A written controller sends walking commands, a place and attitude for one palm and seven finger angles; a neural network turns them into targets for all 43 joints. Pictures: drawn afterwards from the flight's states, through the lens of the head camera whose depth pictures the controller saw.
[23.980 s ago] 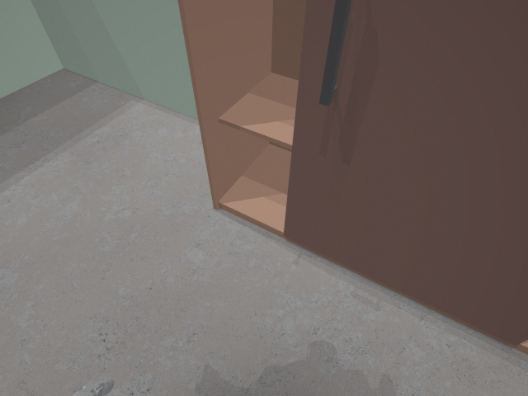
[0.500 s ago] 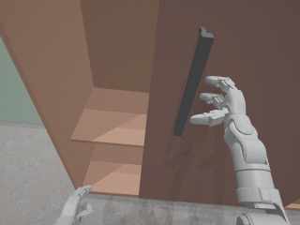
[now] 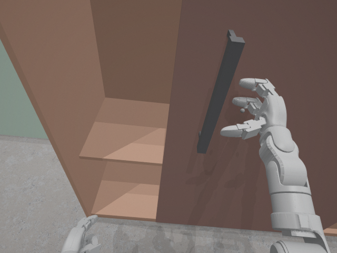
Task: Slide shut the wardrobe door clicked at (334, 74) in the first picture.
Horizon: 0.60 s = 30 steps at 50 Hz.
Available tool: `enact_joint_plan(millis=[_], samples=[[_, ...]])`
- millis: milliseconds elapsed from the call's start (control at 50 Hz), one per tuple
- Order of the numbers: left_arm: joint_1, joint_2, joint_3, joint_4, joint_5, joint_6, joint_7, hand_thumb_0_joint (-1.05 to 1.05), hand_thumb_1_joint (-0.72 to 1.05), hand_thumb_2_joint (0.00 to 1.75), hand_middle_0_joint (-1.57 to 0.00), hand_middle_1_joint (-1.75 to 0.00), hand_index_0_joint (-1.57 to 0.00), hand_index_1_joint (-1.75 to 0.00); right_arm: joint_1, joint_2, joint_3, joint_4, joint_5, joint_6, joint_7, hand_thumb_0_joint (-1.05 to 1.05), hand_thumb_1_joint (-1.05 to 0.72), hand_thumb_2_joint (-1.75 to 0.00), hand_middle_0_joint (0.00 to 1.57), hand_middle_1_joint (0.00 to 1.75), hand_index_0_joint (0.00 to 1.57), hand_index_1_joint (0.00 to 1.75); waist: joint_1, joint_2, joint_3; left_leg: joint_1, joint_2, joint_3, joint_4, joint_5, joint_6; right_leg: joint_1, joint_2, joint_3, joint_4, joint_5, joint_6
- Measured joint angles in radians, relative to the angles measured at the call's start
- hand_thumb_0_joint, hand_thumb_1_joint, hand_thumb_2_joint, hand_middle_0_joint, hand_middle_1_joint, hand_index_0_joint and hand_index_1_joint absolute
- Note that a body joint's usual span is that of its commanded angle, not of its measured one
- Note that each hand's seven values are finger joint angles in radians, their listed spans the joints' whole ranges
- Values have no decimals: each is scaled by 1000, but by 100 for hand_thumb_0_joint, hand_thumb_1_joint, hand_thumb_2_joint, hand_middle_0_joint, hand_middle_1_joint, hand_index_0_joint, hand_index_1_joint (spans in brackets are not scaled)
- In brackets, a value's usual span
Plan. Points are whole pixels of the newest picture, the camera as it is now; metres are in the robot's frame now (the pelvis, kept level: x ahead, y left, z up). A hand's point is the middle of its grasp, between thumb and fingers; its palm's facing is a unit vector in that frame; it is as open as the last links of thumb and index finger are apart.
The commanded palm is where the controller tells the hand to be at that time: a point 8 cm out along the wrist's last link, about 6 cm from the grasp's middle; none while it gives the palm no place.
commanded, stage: move the hooked fingers beside the handle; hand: right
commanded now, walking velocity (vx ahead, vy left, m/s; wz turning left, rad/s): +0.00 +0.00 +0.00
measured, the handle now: (213, 101) +0.43 -0.08 +0.18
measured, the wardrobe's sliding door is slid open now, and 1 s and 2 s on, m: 0.37 0.37 0.37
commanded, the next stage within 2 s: feel for the door with the fingertips in 0.40 s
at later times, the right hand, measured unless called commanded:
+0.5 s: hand (246, 113) +0.38 -0.15 +0.19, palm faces +0.06 +1.00 -0.02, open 13.9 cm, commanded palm +0.35 -0.18 +0.20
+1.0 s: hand (230, 108) +0.38 -0.10 +0.20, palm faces +0.01 +1.00 -0.01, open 13.9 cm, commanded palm +0.35 -0.15 +0.20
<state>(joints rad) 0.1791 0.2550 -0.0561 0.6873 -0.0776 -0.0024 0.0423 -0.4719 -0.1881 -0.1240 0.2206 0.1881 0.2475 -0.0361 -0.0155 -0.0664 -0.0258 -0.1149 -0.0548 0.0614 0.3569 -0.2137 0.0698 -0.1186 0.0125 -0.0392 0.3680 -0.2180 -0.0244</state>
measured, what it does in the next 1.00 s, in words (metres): stands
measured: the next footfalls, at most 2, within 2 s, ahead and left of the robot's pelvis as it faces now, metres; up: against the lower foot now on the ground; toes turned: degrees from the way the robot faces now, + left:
none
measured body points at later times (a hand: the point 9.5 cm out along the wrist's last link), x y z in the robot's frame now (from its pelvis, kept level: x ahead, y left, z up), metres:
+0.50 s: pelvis +0.00 -0.01 +0.00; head -0.01 +0.01 +0.45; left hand +0.18 +0.21 -0.10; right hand +0.37 -0.20 +0.19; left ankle -0.01 +0.07 -0.75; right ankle -0.01 -0.11 -0.75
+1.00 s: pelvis +0.00 -0.02 +0.00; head -0.02 +0.00 +0.45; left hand +0.18 +0.20 -0.10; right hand +0.37 -0.16 +0.20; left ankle -0.01 +0.07 -0.75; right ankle -0.01 -0.11 -0.75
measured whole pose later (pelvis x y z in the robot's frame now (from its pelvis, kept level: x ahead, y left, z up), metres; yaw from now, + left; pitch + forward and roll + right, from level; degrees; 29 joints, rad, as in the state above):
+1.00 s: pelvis +0.00 -0.02 +0.00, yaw +0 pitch -2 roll +0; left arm 0.15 0.22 -0.06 0.71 -0.06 0.02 0.03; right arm -0.50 -0.11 -0.01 0.18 0.17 0.30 -0.12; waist -0.02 -0.06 -0.02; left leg -0.09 -0.04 0.06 0.36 -0.22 0.05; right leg -0.10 0.03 -0.04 0.37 -0.23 -0.05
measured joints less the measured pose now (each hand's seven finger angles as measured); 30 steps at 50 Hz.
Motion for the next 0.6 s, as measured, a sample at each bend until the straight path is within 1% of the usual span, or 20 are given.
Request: enact_joint_plan(millis=[80,160,260,340,440,520,600], samples=[[-4,6,-2,18,-8,-10,7,1,91,89,-20,-30,-20,-30,-18,6,33,21,11,17,20,-2,50,-30,31,121,31,120,-3,3,10,12,2,12,0,-3,-2,1,2,12,16,-7,-2],[-26,5,-3,18,-3,-23,10,1,91,89,-20,-30,-20,-30,-32,21,49,27,17,29,13,-2,50,-30,31,120,31,120,6,0,19,9,4,9,-1,1,-5,-1,4,8,16,-5,-6],[-38,-10,-8,11,7,-25,8,1,91,89,-20,-30,-20,-30,-40,23,24,20,16,13,-10,-2,50,-30,31,120,30,120,14,2,11,6,6,-7,-6,5,-9,7,6,-6,-3,0,-9],[-31,-16,-12,5,5,-12,2,1,91,89,-20,-30,-20,-30,-34,16,13,28,11,21,-6,-2,50,-30,34,122,30,120,11,5,-1,10,5,-12,-11,5,-11,12,6,-11,-9,-1,-10],[-26,-15,-14,-2,2,1,4,1,91,89,-20,-30,-20,-30,-5,0,-7,22,9,39,1,-2,50,-30,33,121,31,120,8,8,4,15,5,-12,-16,6,-13,14,6,-11,-6,-5,-13],[-18,-6,-3,-4,3,-17,3,1,91,89,-20,-30,-20,-30,22,-3,15,-39,3,22,2,-2,50,-30,32,120,31,120,-1,6,18,20,11,-7,-13,3,-17,16,11,-5,-3,-6,-16],[-21,1,1,15,2,-28,5,1,91,89,-20,-30,-20,-30,2,20,58,-57,13,11,8,-2,50,-30,31,120,30,120,-9,1,17,23,20,6,-6,-4,-22,13,20,7,6,-9,-21]])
